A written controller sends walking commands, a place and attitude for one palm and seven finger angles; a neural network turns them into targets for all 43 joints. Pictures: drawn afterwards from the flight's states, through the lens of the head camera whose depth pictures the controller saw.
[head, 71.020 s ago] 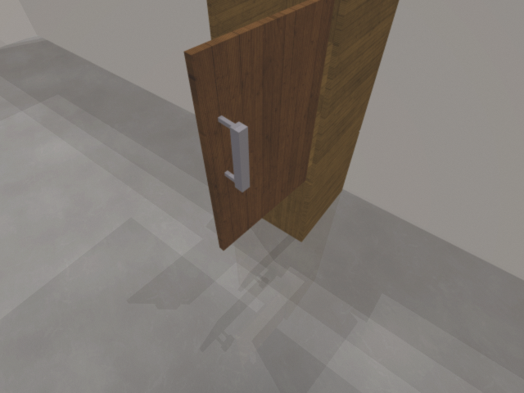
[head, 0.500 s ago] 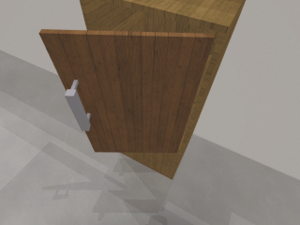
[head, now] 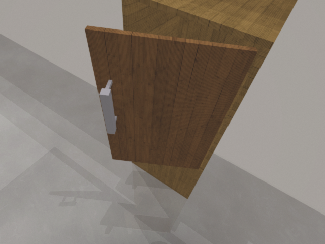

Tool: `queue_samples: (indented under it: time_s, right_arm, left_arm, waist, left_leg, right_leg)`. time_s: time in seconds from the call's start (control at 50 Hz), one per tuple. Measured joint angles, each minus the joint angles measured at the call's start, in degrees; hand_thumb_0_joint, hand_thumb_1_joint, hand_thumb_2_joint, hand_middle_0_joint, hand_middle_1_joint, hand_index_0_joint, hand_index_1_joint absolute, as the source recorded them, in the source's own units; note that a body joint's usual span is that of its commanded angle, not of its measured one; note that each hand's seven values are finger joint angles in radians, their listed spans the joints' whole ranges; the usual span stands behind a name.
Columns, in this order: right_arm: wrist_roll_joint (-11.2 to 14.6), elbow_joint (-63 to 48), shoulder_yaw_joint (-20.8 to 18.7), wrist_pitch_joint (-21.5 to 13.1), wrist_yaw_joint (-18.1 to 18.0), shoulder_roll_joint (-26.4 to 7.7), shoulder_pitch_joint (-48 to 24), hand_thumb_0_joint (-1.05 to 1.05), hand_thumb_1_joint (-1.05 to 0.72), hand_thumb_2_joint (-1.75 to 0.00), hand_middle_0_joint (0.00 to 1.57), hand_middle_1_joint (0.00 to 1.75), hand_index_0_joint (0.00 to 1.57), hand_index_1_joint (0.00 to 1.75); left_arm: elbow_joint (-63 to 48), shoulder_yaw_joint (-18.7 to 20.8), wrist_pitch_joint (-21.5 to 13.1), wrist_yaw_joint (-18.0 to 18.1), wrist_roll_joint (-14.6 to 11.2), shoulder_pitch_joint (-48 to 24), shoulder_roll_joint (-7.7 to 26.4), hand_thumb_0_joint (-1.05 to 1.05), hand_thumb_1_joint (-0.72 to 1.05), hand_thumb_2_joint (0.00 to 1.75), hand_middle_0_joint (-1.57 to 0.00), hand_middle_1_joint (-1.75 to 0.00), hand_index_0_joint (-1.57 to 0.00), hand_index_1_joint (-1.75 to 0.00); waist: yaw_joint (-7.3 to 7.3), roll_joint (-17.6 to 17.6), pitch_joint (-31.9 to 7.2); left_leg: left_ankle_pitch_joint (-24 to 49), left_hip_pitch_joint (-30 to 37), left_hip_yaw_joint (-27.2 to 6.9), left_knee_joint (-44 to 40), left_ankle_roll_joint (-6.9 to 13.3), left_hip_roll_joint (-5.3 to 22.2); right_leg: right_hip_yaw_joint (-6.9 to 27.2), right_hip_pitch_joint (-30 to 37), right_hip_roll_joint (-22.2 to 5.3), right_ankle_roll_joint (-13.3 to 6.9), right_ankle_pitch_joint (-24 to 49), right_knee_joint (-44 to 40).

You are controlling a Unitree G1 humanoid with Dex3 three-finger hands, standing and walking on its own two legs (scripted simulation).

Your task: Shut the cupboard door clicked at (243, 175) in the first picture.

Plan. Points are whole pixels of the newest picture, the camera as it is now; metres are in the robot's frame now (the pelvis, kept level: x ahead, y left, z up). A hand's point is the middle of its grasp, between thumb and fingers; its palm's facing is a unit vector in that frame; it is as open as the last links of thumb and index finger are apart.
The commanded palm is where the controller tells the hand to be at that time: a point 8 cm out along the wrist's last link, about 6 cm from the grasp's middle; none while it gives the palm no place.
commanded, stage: come to a stop and stand still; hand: left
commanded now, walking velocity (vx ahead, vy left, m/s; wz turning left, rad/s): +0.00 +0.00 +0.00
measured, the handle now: (110, 108) +0.46 +0.20 +0.03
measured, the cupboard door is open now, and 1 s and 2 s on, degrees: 28 28 28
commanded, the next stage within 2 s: look again from close up in 0.62 s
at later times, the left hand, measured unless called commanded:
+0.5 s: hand out of the picture -0.03 +0.16 -0.17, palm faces +0.02 -0.99 -0.15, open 7.3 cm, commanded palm none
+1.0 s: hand out of the picture -0.03 +0.17 -0.17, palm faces +0.02 -0.98 -0.20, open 7.4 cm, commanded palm none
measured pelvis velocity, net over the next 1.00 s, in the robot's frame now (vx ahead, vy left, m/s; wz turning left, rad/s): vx -0.01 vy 0.01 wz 0.01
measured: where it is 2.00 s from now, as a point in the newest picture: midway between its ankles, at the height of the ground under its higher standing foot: outside the picture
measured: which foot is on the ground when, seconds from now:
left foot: down 0.00-1.00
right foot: up 0.00-0.20, down 0.22-1.00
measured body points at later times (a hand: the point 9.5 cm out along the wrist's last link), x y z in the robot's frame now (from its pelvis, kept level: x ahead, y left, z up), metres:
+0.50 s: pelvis -0.02 +0.00 +0.01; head -0.02 +0.01 +0.46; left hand -0.03 +0.21 -0.16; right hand -0.04 -0.22 -0.15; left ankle +0.02 +0.08 -0.73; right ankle -0.06 -0.11 -0.73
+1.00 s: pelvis -0.01 +0.01 +0.00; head +0.00 +0.00 +0.45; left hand -0.03 +0.22 -0.15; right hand -0.02 -0.21 -0.16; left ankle +0.02 +0.08 -0.73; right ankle -0.06 -0.11 -0.73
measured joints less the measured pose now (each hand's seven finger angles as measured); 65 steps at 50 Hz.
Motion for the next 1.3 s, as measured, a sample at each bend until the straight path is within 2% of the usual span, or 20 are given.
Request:
queue_samples:
  time_s: [0.04, 0.08, 0.18, 0.24, 0.32, 0.5, 0.72, 0.78, 0.84, 0.92, 1.04, 1.3]
  right_arm:
    - [0.08, 0.35, -0.06, -0.14, -0.57, 0.01, 0.23, 0.00, -0.93, -0.89, 0.20, 0.30, 0.20, 0.30]
    - [0.05, 0.73, 0.12, -0.30, -0.64, -0.22, 0.41, 0.00, -0.94, -0.89, 0.20, 0.30, 0.20, 0.30]
    - [-0.03, 1.72, 0.31, -0.82, -0.77, -0.42, 0.82, 0.00, -0.94, -0.89, 0.20, 0.30, 0.20, 0.30]
    - [0.47, 2.97, 0.26, -1.08, -0.81, -0.50, 1.30, 0.00, -0.94, -0.89, 0.20, 0.30, 0.20, 0.30]
    - [0.70, 5.11, 0.18, -0.93, -0.63, -1.61, 2.28, -0.01, -0.95, -0.89, 0.20, 0.30, 0.20, 0.30]
    - [0.61, 9.63, 1.46, -0.44, -0.40, -0.02, 5.78, 0.00, -0.93, -0.89, 0.20, 0.30, 0.20, 0.30]
    - [0.67, 11.42, 1.68, -0.79, -0.59, 2.36, 7.39, 0.00, -0.91, -0.89, 0.20, 0.30, 0.20, 0.30]
    - [0.53, 9.25, 1.89, -0.68, 0.19, 1.75, 7.12, 0.00, -0.91, -0.89, 0.20, 0.30, 0.20, 0.30]
    - [0.02, 7.50, 1.83, -0.95, 0.24, 0.73, 6.87, 0.01, -0.92, -0.89, 0.20, 0.30, 0.20, 0.30]
    - [0.07, 6.71, 1.88, -1.40, 0.01, -0.47, 7.06, 0.01, -0.93, -0.89, 0.20, 0.30, 0.20, 0.30]
    - [0.30, 6.95, 2.24, -2.05, -0.27, -1.53, 6.11, 0.02, -0.94, -0.89, 0.20, 0.30, 0.20, 0.30]
    - [0.60, 7.20, 2.60, -2.58, -0.36, -1.75, 2.46, 0.01, -0.92, -0.89, 0.20, 0.30, 0.20, 0.30]
  left_arm:
    - [0.37, -0.17, -0.35, -0.15, 0.07, 0.41, -0.50, 0.00, 0.91, 0.90, -0.20, -0.30, -0.20, -0.30]
    - [0.73, -0.49, -0.63, -0.16, 0.05, 0.84, -1.19, 0.00, 0.91, 0.90, -0.20, -0.30, -0.19, -0.30]
    - [1.78, -1.66, -1.20, -0.14, -0.09, 1.46, -3.14, 0.00, 0.91, 0.90, -0.20, -0.30, -0.19, -0.30]
    - [2.76, -2.25, -2.30, 0.22, -0.09, 1.62, -4.03, 0.00, 0.91, 0.90, -0.20, -0.30, -0.19, -0.30]
    - [4.23, -3.18, -3.36, 0.17, -0.44, 2.74, -4.87, 0.01, 0.93, 0.90, -0.20, -0.30, -0.20, -0.30]
    - [5.66, -3.71, -3.38, 0.10, -0.84, 3.26, -4.68, 0.00, 0.91, 0.90, -0.20, -0.30, -0.20, -0.30]
    - [6.82, -3.74, -3.77, 0.20, -0.89, 4.88, -6.12, 0.00, 0.91, 0.90, -0.20, -0.30, -0.20, -0.30]
    - [6.19, -4.55, -4.78, 0.85, -0.44, 5.72, -6.62, 0.00, 0.91, 0.90, -0.20, -0.30, -0.20, -0.30]
    - [5.76, -4.83, -5.34, 0.71, -0.59, 6.16, -6.72, 0.00, 0.91, 0.90, -0.20, -0.30, -0.20, -0.30]
    - [5.40, -4.69, -5.42, 0.81, -0.70, 6.09, -6.31, 0.00, 0.91, 0.90, -0.20, -0.30, -0.20, -0.30]
    - [4.32, -4.50, -5.59, 1.06, -0.82, 4.78, -5.18, 0.00, 0.91, 0.90, -0.20, -0.30, -0.20, -0.30]
    - [3.24, -4.53, -4.90, 0.75, -0.83, 2.22, -2.95, 0.00, 0.91, 0.90, -0.20, -0.30, -0.20, -0.30]
  waist:
    - [0.03, 0.33, -0.47]
    - [0.02, 0.72, -0.90]
    - [-0.55, 1.65, -1.41]
    - [-0.71, 1.92, -1.42]
    - [-1.79, 4.07, -1.24]
    - [-2.06, 2.55, -1.13]
    - [-2.02, 2.60, -0.60]
    - [-2.50, 4.37, -0.29]
    - [-3.21, 5.85, -0.16]
    - [-2.98, 6.55, -1.07]
    - [-2.26, 5.74, -1.68]
    - [-1.84, 2.58, -1.13]
  left_leg:
    - [1.42, 0.58, 0.10, -2.20, 0.30, -0.44]
    - [2.60, 0.89, 0.28, -3.98, 0.63, -0.89]
    - [4.32, 0.49, 1.07, -6.10, 1.06, -1.83]
    - [4.19, -0.60, 1.74, -4.99, 0.72, -2.15]
    - [5.09, 0.92, 0.96, -6.41, -0.02, -0.88]
    - [6.34, 2.53, 0.49, -8.12, -0.40, -0.37]
    - [7.37, 2.15, 0.10, -9.39, -0.66, -0.38]
    - [5.04, -1.13, -0.71, -4.20, -1.13, 0.87]
    - [3.02, -2.91, -1.26, -0.59, -0.58, 1.04]
    - [1.68, -2.74, -0.89, 0.57, -0.08, 0.41]
    - [1.34, -0.89, -0.06, -0.68, 0.01, -0.24]
    - [1.46, 1.50, 0.56, -2.98, -0.39, 0.04]
  right_leg:
    - [0.10, 0.01, 0.38, 0.02, 1.10, 3.26]
    - [-0.28, 1.47, 0.43, 0.25, 1.29, 2.73]
    - [-1.28, 8.82, 0.43, 0.34, 0.08, -10.24]
    - [-0.80, 13.93, 0.62, 0.00, 4.95, -21.72]
    - [-1.47, 15.91, 2.06, -0.25, 6.65, -24.31]
    - [-1.88, 17.56, 2.72, -0.79, 7.88, -26.05]
    - [-2.24, 16.99, 2.81, -1.10, 8.41, -26.69]
    - [-3.07, 15.96, 3.92, -1.32, 8.08, -25.86]
    - [-3.65, 14.99, 4.06, -1.35, 6.60, -23.59]
    - [-3.33, 14.73, 3.31, -0.92, 4.85, -21.52]
    - [-2.48, 15.76, 2.60, -0.61, 4.03, -21.43]
    - [-1.71, 17.98, 2.95, -0.78, 4.61, -24.04]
